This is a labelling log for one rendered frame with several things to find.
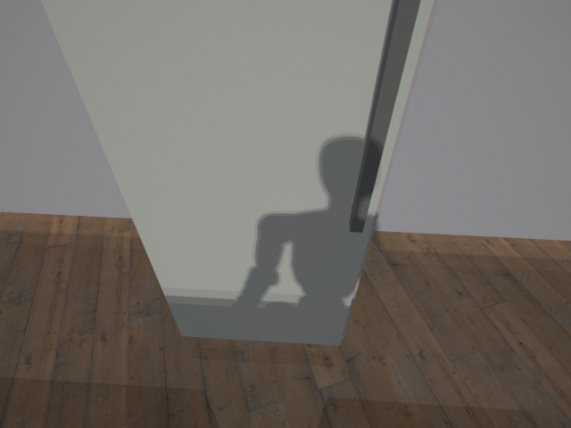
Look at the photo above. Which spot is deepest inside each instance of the fridge door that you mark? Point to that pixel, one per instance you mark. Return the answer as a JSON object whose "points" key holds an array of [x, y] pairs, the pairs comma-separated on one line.
{"points": [[235, 130]]}

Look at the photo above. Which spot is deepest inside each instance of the handle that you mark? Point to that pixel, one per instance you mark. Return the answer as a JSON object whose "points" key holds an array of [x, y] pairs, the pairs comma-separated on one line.
{"points": [[396, 49]]}

